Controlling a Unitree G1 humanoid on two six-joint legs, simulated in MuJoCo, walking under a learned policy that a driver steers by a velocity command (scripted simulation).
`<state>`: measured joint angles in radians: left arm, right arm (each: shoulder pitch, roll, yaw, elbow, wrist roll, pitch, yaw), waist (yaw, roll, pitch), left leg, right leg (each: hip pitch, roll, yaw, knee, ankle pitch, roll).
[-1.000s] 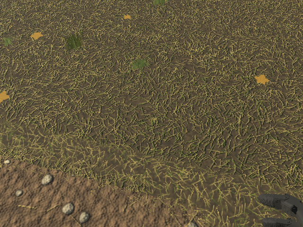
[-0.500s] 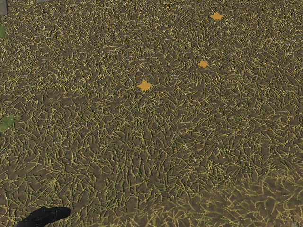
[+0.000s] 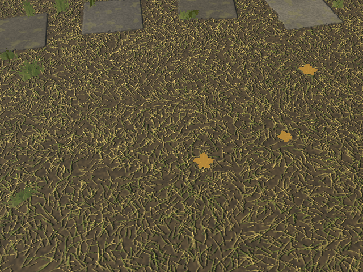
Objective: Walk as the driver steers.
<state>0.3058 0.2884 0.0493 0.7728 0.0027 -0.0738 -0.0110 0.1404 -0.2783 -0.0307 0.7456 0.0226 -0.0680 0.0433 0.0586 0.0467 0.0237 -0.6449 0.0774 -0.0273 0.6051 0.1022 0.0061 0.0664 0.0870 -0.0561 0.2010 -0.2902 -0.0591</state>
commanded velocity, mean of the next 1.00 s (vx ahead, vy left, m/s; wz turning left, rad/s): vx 0.25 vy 0.00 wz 0.47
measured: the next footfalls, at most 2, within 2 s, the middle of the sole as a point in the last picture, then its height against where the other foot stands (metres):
left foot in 0.10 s outside the picture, level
right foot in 0.54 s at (205, 261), level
